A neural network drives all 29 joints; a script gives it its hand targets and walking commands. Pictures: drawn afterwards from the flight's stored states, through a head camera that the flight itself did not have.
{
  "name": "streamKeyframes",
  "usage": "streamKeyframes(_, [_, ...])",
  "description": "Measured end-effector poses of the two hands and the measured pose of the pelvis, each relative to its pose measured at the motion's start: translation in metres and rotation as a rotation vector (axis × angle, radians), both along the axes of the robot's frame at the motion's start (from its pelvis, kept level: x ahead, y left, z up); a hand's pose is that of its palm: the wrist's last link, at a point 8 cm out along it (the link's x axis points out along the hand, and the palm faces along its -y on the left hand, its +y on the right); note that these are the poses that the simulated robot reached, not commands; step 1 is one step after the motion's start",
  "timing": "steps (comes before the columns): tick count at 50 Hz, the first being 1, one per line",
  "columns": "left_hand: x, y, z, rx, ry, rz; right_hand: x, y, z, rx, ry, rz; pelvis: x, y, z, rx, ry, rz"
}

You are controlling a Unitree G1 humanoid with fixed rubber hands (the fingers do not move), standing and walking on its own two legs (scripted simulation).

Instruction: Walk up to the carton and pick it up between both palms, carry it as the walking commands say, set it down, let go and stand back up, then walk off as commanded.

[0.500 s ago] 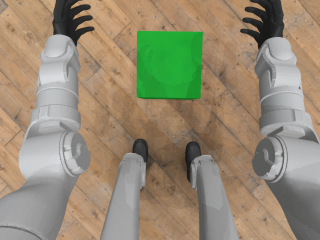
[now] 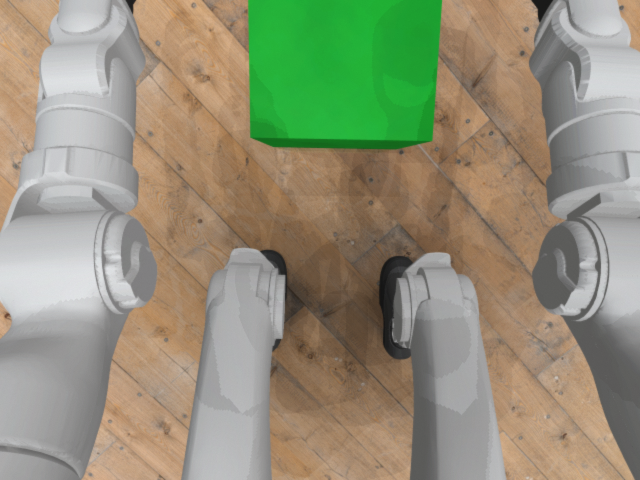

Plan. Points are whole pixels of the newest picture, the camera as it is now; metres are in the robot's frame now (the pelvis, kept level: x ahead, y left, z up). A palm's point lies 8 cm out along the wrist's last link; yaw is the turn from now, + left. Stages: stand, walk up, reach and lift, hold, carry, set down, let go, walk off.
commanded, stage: reach and lift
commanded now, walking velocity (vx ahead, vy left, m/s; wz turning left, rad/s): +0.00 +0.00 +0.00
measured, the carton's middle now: (339, 66) +0.55 +0.01 -0.36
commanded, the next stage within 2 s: none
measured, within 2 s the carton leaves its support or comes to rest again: neither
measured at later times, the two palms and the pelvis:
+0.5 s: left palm (178, 46) +0.55 +0.22 -0.27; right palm (487, 49) +0.55 -0.17 -0.27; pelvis -0.01 +0.00 -0.10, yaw +0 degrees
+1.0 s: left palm (182, 48) +0.54 +0.21 -0.28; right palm (482, 52) +0.55 -0.17 -0.28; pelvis -0.02 +0.00 -0.11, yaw +0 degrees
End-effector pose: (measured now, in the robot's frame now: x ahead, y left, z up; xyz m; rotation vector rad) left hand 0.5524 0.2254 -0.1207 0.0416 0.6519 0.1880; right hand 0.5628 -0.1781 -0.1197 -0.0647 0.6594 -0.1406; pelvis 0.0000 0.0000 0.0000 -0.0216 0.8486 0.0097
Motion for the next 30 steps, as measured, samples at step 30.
streamKeyframes(30, [-0.009,-0.01,-0.164,0.005,0.063,-0.002,-0.009,0.006,-0.168,0.018,0.06,0.012,-0.01,-0.001,-0.109,0.01,-0.176,-0.008])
